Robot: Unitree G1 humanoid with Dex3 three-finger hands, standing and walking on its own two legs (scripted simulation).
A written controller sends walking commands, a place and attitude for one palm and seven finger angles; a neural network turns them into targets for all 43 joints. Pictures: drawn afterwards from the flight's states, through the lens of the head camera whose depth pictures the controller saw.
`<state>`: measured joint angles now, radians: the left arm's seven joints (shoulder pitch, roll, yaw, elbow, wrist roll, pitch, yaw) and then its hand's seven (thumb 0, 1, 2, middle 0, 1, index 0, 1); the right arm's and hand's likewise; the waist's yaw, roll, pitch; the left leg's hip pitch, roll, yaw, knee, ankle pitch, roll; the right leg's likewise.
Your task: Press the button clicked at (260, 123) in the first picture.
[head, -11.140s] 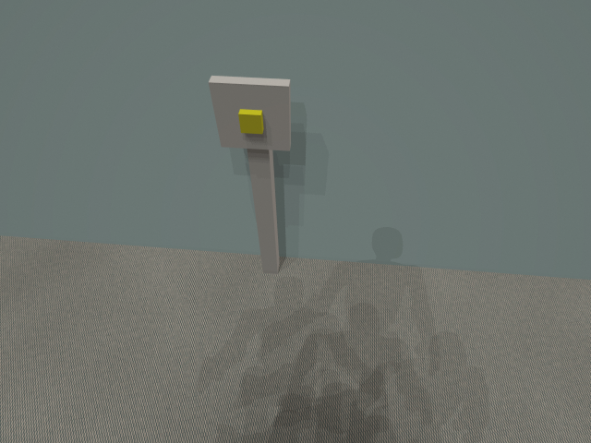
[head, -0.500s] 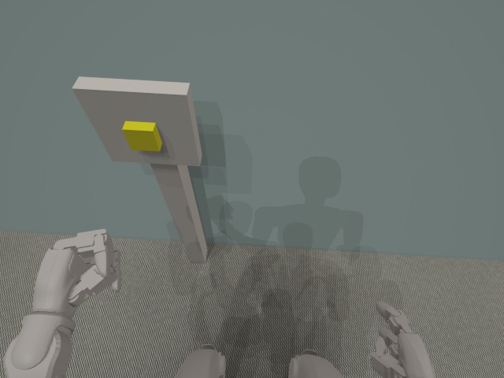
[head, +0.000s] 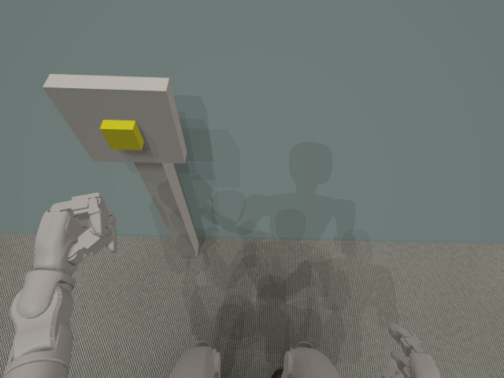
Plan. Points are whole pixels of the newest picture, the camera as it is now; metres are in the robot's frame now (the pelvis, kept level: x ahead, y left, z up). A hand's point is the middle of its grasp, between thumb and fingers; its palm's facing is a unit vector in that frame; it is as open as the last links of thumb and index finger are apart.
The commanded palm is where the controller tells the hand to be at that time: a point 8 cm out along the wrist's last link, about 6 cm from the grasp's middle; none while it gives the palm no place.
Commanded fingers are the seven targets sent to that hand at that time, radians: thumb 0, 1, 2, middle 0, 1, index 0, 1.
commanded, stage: aim a knuckle at the button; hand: left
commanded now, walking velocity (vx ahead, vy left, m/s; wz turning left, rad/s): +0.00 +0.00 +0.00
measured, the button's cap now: (123, 134) +0.49 +0.24 +0.06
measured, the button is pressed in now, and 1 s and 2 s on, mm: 0 0 0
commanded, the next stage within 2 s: press the button with the knuckle in 1.42 s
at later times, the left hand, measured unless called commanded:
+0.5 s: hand (121, 191) +0.39 +0.23 +0.03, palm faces +0.01 -1.00 -0.03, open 3.1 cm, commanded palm +0.37 +0.28 +0.03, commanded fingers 0.00 0.90 0.90 -1.30 -1.50 -1.30 -1.50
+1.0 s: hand (116, 191) +0.39 +0.24 +0.03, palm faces +0.03 -1.00 -0.04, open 3.1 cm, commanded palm +0.37 +0.28 +0.03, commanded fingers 0.00 0.90 0.90 -1.30 -1.50 -1.30 -1.50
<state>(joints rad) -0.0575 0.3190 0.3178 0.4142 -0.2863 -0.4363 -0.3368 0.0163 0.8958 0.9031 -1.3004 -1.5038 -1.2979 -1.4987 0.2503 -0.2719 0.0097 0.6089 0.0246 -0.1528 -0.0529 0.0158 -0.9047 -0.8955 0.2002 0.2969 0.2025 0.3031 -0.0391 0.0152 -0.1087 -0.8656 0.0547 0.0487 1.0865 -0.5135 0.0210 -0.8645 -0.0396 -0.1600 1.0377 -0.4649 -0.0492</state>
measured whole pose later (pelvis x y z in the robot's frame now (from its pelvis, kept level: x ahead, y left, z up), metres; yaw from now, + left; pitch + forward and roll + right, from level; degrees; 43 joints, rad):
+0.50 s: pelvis -0.01 +0.02 -0.01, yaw -1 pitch +20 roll -2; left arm -0.40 0.36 0.35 0.72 -0.21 -0.44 -0.30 0.02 0.90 0.90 -1.30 -1.50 -1.30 -1.50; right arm 0.28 -0.26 0.02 0.63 0.01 -0.07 -0.04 0.01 -0.90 -0.90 0.20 0.30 0.20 0.30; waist -0.08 0.01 -0.12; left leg -0.95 0.05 0.08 1.12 -0.52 0.05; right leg -0.95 -0.04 -0.13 1.06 -0.45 -0.02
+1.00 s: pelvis +0.00 +0.03 +0.00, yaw -1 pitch +20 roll -3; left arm -0.39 0.36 0.33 0.72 -0.20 -0.49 -0.27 0.02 0.90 0.90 -1.30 -1.50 -1.30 -1.50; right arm 0.27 -0.26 0.02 0.62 0.01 -0.02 -0.03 0.01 -0.90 -0.90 0.20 0.30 0.20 0.30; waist -0.07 0.01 -0.11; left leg -0.94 0.05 0.07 1.11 -0.52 0.06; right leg -0.94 -0.04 -0.13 1.03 -0.44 -0.01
